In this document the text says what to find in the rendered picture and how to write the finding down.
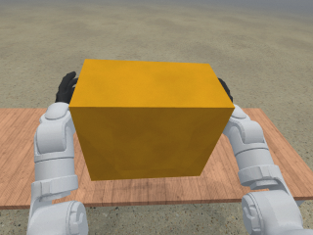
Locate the table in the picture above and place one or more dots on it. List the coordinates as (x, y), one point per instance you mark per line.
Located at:
(219, 181)

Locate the right robot upper arm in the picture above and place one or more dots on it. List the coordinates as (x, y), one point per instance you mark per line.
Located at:
(271, 212)

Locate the carton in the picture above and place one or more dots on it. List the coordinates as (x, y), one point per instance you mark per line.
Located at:
(143, 119)

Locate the left robot upper arm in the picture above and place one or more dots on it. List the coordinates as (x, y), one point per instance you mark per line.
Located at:
(65, 218)

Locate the left robot hand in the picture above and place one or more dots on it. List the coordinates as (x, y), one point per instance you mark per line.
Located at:
(65, 89)

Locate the robot left forearm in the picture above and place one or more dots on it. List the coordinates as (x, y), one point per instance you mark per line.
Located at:
(53, 152)

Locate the right robot hand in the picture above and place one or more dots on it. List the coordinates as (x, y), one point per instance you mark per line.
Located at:
(226, 88)

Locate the robot right forearm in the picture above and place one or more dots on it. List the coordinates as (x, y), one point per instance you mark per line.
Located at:
(256, 167)

